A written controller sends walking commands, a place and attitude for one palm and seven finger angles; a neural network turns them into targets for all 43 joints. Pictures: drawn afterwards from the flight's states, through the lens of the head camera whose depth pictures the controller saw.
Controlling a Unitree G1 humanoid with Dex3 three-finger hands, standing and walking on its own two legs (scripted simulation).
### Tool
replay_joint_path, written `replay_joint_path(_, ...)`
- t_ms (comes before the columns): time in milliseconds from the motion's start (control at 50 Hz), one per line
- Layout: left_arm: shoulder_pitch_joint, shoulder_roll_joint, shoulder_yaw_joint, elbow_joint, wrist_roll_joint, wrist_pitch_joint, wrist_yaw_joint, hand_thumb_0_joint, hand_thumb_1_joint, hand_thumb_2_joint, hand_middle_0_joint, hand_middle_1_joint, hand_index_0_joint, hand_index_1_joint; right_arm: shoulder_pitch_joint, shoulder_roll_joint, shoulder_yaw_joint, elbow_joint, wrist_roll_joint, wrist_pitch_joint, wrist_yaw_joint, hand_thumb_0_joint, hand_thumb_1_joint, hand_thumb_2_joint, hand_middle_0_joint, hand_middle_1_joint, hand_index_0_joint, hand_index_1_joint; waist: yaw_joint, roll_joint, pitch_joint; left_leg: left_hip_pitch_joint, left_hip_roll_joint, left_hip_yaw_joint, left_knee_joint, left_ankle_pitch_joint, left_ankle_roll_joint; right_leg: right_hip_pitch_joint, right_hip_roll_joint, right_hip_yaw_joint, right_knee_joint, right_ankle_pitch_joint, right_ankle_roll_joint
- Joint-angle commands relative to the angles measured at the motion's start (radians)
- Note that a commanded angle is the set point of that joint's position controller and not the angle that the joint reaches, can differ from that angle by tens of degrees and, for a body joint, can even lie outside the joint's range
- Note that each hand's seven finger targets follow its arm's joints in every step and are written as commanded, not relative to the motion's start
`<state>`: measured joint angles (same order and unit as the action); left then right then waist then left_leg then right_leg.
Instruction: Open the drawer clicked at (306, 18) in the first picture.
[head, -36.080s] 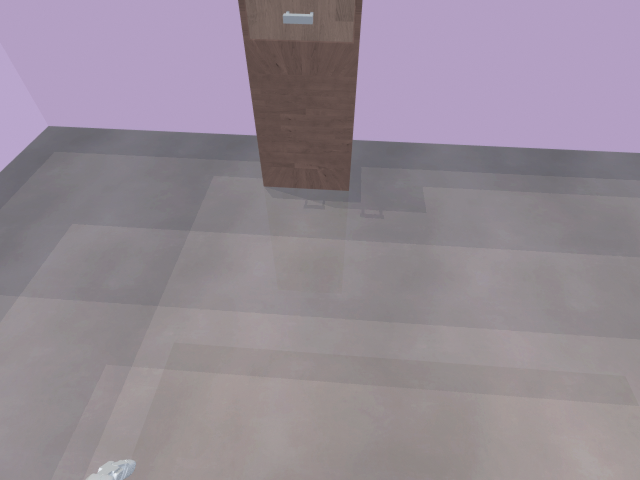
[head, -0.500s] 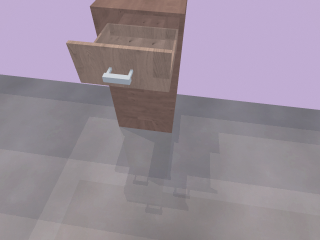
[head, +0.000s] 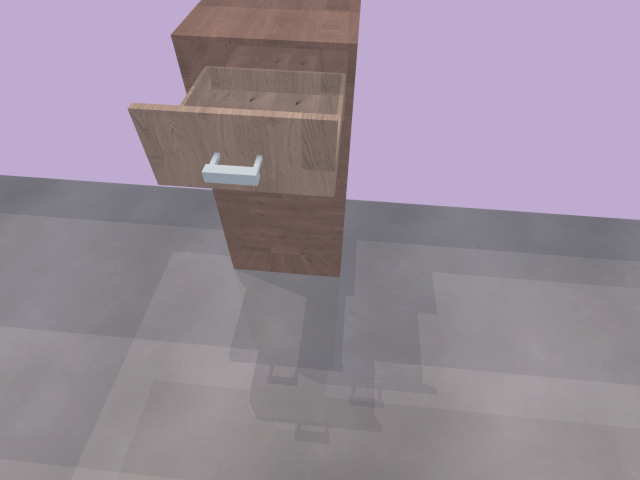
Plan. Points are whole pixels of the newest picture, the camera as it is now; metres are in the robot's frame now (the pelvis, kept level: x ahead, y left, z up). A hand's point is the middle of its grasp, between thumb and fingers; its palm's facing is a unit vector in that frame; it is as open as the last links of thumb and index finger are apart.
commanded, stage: let the arm hang, fingers relaxed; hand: left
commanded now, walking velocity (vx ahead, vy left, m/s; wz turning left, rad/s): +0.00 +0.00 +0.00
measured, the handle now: (234, 167) +0.63 +0.19 +0.02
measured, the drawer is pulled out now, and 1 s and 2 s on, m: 0.30 0.30 0.30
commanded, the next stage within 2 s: look to check the result in 0.10 s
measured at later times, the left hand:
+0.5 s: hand out of the picture +0.00 +0.18 -0.17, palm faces +0.02 -0.98 -0.21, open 7.4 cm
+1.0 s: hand out of the picture +0.04 +0.17 -0.17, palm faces +0.01 -0.98 -0.22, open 7.4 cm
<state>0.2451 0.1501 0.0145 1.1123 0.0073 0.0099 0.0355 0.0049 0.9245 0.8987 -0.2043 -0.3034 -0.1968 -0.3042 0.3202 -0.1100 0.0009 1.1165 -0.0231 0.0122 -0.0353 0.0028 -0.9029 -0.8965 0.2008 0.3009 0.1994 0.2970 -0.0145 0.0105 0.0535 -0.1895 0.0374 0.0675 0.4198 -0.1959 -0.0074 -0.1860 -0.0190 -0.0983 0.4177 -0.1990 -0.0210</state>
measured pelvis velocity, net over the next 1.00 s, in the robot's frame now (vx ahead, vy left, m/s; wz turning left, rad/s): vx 0.03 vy -0.01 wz -0.01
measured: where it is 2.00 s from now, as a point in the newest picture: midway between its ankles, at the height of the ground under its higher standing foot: outside the picture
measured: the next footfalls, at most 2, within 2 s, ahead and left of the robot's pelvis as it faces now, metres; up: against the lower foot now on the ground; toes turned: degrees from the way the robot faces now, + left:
none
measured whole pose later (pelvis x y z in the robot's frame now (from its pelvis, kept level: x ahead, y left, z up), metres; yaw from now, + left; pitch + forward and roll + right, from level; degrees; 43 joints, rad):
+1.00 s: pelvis +0.03 -0.01 +0.00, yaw +0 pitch -1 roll +0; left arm 0.23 0.15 0.01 1.12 0.01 0.00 0.04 0.00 0.91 0.90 -0.20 -0.30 -0.20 -0.30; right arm 0.26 -0.15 -0.01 1.13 -0.02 0.01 -0.04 0.00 -0.90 -0.90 0.20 0.30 0.20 0.30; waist -0.01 0.02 0.07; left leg -0.15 0.05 0.07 0.39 -0.22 -0.02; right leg -0.15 -0.01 -0.09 0.40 -0.23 -0.03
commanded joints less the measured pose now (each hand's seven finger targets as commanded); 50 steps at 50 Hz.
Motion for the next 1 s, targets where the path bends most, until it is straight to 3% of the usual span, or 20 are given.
replay_joint_path(0,0.079,0.101,0.023,-0.021,0.003,-0.014,0.002,0.0,0.9,0.9,-0.2,-0.3,-0.2,-0.3,0.061,-0.097,-0.025,-0.025,0.006,-0.011,-0.004,0.0,-0.9,-0.9,0.2,0.3,0.2,0.3,0.013,0.031,0.034,-0.049,0.075,-0.086,-0.1,0.018,0.025,0.002,-0.083,0.096,-0.088,0.004,-0.02)
replay_joint_path(200,0.081,0.098,0.018,-0.013,0.003,-0.016,0.002,0.0,0.9,0.9,-0.2,-0.3,-0.2,-0.3,0.05,-0.106,-0.029,-0.027,0.006,-0.009,-0.003,0.0,-0.9,-0.9,0.2,0.3,0.2,0.3,0.006,-0.008,0.042,-0.022,0.074,-0.091,-0.109,-0.008,0.027,-0.019,-0.081,0.104,-0.099,-0.021,-0.014)
replay_joint_path(480,0.073,0.109,0.018,-0.009,0.003,-0.02,0.002,0.0,0.9,0.9,-0.2,-0.3,-0.2,-0.3,0.027,-0.115,-0.028,-0.02,0.007,-0.009,-0.003,0.0,-0.9,-0.9,0.2,0.3,0.2,0.3,0.002,-0.006,0.038,-0.001,0.072,-0.076,-0.097,0.032,0.024,-0.016,-0.092,0.111,-0.109,0.006,-0.013)
replay_joint_path(500,0.082,0.111,0.017,-0.01,0.002,-0.021,0.003,0.0,0.9,0.9,-0.2,-0.3,-0.2,-0.3,0.024,-0.116,-0.031,-0.022,0.008,-0.008,-0.003,0.0,-0.9,-0.9,0.2,0.3,0.2,0.3,0.004,-0.031,0.027,0.011,0.072,-0.077,-0.09,0.029,0.024,-0.016,-0.087,0.114,-0.114,-0.002,-0.013)
replay_joint_path(580,0.069,0.112,0.018,-0.011,0.002,-0.021,0.002,0.0,0.9,0.9,-0.2,-0.3,-0.2,-0.3,0.019,-0.117,-0.029,-0.017,0.007,-0.008,-0.002,0.0,-0.9,-0.9,0.2,0.3,0.2,0.3,0.001,0.006,0.026,0.009,0.072,-0.073,-0.091,0.041,0.021,-0.01,-0.094,0.115,-0.113,0.014,-0.015)
replay_joint_path(760,0.053,0.117,0.019,-0.014,0.0,-0.02,0.003,0.0,0.9,0.9,-0.2,-0.3,-0.2,-0.3,0.012,-0.118,-0.027,-0.011,0.006,-0.008,-0.003,0.0,-0.9,-0.9,0.2,0.3,0.2,0.3,0.002,0.005,0.029,0.01,0.074,-0.073,-0.091,0.061,0.019,0.001,-0.092,0.114,-0.109,0.041,-0.015)
replay_joint_path(900,0.052,0.124,0.022,-0.019,0.0,-0.027,0.004,0.0,0.9,0.9,-0.2,-0.3,-0.2,-0.3,0.01,-0.13,-0.03,-0.013,0.008,-0.013,-0.006,0.0,-0.9,-0.9,0.2,0.3,0.2,0.3,0.003,-0.012,-0.011,0.04,0.08,-0.07,-0.081,0.118,0.019,0.03,-0.092,0.112,-0.099,0.128,-0.016)
replay_joint_path(980,0.043,0.124,0.021,-0.015,0.0,-0.025,0.003,0.0,0.9,0.9,-0.2,-0.3,-0.2,-0.3,0.002,-0.126,-0.028,-0.009,0.007,-0.011,-0.005,0.0,-0.9,-0.9,0.2,0.3,0.2,0.3,0.003,-0.006,0.007,0.034,0.079,-0.066,-0.087,0.114,0.016,0.028,-0.097,0.108,-0.103,0.132,-0.015)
